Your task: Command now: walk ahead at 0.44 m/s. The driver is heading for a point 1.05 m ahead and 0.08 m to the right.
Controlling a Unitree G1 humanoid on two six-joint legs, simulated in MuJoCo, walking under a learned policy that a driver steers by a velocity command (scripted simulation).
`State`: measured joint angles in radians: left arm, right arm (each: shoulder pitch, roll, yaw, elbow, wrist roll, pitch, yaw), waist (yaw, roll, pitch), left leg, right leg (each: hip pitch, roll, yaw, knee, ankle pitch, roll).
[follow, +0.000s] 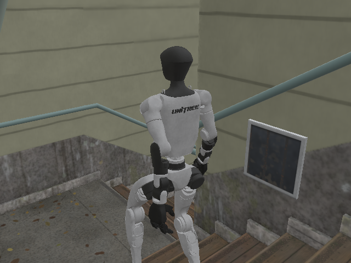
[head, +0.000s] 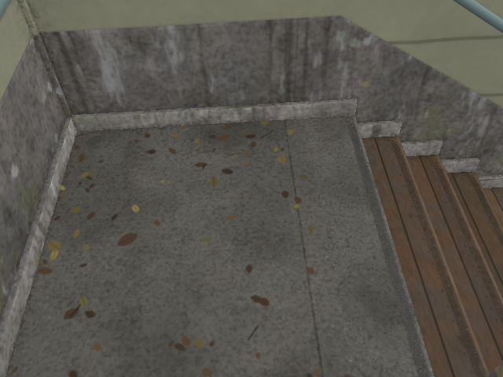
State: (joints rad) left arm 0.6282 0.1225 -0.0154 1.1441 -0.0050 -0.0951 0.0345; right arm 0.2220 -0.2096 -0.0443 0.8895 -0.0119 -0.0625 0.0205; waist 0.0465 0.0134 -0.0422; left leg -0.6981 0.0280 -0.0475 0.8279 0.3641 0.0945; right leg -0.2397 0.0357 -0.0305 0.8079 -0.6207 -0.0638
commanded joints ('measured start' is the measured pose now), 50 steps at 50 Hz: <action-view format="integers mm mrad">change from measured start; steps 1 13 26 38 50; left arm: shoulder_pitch -41 -290 -568 -297 -108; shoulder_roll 141 162 131 189 147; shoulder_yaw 15 54 66 72 66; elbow -33 -198 -375 -248 -135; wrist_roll -20 -58 11 4 -29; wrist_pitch -3 27 42 36 0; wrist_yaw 33 -12 -69 -103 42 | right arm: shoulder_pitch -29 167 271 175 -166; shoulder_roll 14 -25 -97 -100 -7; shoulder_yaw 10 16 4 -27 -13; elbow -81 41 108 -6 -133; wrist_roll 2 -11 52 77 1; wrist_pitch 10 -24 -18 14 0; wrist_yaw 27 5 -66 -59 14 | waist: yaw -34 14 -111 -87 -15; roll -135 -124 35 22 -135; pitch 128 126 152 21 114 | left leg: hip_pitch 462 542 172 -338 70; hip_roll -112 391 61 66 32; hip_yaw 150 -619 -105 -108 -18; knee -171 -486 -166 866 -94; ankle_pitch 207 -818 -769 -681 266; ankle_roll -53 261 97 -25 -61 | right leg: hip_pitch -516 -959 -273 81 -224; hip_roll -59 -167 -92 -458 -159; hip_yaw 51 237 75 657 178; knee -130 907 -174 -450 -258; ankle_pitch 174 359 1135 188 370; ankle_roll -55 -1 47 -263 -100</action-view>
